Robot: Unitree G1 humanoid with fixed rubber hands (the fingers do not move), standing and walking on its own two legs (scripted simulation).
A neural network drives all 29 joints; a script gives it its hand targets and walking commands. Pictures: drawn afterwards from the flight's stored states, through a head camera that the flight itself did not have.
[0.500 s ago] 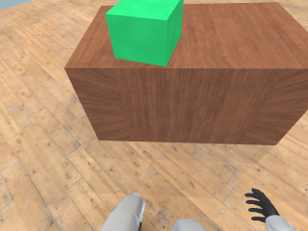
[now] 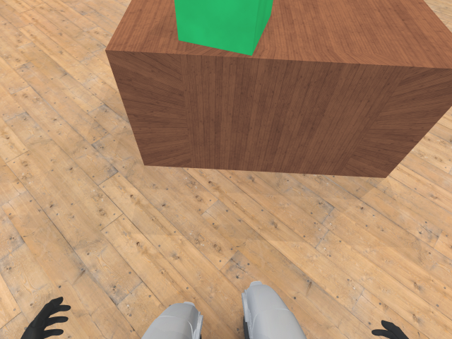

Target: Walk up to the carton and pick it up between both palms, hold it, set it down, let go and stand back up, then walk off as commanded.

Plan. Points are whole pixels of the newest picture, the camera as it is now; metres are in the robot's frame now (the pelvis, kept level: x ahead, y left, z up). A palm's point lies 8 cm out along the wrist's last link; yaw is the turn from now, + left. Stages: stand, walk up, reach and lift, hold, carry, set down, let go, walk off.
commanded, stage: walk off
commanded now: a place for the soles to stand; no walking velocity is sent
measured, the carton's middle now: out of the picture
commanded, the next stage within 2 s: stand in 0.62 s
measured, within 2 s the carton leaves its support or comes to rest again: neither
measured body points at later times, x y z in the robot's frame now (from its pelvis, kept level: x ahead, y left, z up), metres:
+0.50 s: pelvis -0.11 -0.02 +0.02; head -0.06 -0.06 +0.47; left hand -0.06 +0.32 -0.05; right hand +0.02 -0.33 -0.11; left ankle -0.07 +0.17 -0.63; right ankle -0.08 -0.11 -0.69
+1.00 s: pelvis -0.10 +0.02 +0.02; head -0.06 +0.02 +0.47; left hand +0.00 +0.34 -0.08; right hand +0.05 -0.28 -0.07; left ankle -0.09 +0.14 -0.69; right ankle -0.07 -0.11 -0.69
